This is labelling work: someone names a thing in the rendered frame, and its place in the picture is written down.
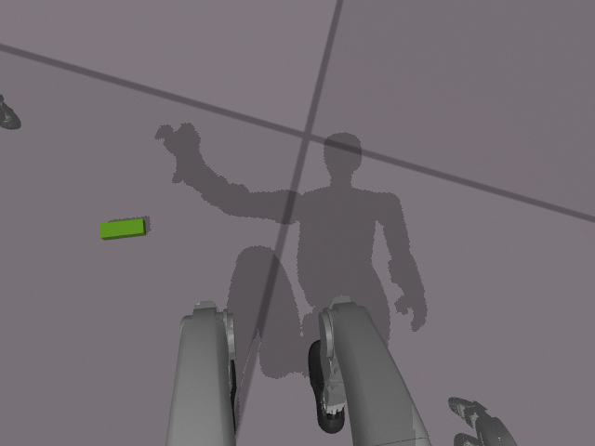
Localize right robot foot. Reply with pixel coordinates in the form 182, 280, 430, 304
308, 340, 345, 434

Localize small box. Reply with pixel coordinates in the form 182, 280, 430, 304
100, 218, 146, 241

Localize right robot hand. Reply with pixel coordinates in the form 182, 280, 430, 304
448, 397, 518, 446

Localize left robot hand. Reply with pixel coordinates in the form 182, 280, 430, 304
0, 94, 21, 130

